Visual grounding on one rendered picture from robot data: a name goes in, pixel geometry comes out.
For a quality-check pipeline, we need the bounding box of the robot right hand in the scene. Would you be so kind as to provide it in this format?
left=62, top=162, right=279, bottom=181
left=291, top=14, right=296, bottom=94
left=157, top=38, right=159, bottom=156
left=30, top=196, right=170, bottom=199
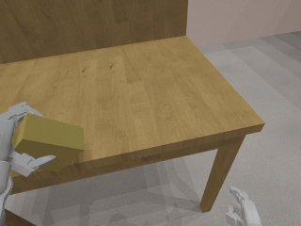
left=225, top=186, right=263, bottom=226

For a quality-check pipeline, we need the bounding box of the table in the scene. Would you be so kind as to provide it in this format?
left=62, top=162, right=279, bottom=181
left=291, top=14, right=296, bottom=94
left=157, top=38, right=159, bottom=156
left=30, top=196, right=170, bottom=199
left=0, top=0, right=265, bottom=226

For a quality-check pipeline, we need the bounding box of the sponge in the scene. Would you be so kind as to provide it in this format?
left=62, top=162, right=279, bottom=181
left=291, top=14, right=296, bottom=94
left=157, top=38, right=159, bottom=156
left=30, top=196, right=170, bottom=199
left=11, top=113, right=85, bottom=171

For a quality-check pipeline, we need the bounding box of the robot left forearm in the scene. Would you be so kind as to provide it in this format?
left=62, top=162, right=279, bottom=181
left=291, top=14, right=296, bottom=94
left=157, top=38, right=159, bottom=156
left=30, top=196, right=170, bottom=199
left=0, top=160, right=13, bottom=226

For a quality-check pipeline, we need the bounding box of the robot left hand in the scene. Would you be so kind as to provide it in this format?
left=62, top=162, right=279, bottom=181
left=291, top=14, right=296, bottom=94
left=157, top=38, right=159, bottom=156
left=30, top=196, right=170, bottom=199
left=0, top=102, right=56, bottom=177

